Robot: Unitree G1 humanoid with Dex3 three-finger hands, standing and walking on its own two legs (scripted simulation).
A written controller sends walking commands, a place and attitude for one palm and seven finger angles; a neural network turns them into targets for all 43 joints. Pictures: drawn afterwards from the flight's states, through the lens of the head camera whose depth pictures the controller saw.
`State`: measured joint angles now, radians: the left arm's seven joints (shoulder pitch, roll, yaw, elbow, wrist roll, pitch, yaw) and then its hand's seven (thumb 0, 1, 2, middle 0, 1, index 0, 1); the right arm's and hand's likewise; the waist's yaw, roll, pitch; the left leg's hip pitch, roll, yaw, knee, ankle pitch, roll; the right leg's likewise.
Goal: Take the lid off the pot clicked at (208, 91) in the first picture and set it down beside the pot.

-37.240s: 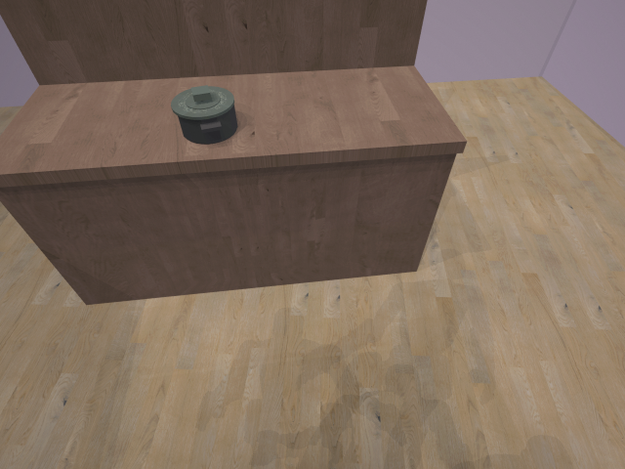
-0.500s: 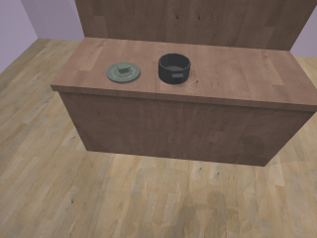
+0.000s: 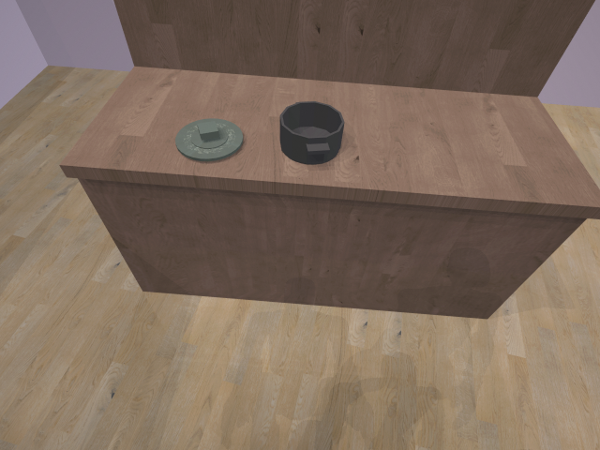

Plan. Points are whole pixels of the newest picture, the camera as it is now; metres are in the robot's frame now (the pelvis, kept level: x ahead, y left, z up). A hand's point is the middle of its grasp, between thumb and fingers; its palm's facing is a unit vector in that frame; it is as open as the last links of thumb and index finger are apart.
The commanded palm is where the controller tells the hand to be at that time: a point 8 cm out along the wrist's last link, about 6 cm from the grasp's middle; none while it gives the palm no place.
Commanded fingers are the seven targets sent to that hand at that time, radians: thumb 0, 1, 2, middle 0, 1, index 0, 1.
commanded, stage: look to check the result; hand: left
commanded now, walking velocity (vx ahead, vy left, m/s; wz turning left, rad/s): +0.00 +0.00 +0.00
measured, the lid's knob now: (208, 130) +0.83 +0.26 -0.08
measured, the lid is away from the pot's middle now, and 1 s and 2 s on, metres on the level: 0.26 0.26 0.26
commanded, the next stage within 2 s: stand and wait in 0.28 s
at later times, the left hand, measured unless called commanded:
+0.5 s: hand out of the picture -0.01 +0.15 -0.18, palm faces +0.04 -0.99 -0.17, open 7.3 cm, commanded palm none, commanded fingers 0.00 0.90 0.90 -0.20 -0.30 -0.20 -0.30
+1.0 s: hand out of the picture -0.02 +0.15 -0.18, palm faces +0.04 -0.99 -0.15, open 7.3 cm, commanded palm none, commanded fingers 0.00 0.90 0.90 -0.20 -0.30 -0.20 -0.30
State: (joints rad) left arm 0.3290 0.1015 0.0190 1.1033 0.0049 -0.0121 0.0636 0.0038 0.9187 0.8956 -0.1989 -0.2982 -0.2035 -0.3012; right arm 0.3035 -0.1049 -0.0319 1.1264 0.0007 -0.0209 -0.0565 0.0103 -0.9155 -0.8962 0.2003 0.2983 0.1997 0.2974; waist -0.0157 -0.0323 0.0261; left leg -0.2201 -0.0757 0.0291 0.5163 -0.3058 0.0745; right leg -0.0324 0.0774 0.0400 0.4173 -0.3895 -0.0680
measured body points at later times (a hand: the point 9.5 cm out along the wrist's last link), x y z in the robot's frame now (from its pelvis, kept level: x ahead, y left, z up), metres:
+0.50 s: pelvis +0.01 +0.00 +0.00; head +0.03 +0.01 +0.45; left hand -0.01 +0.21 -0.17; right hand -0.01 -0.21 -0.16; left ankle -0.02 +0.07 -0.73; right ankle -0.11 -0.08 -0.73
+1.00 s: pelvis +0.00 +0.00 +0.00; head +0.02 +0.01 +0.45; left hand -0.02 +0.20 -0.16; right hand -0.02 -0.21 -0.16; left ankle -0.02 +0.07 -0.73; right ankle -0.11 -0.08 -0.73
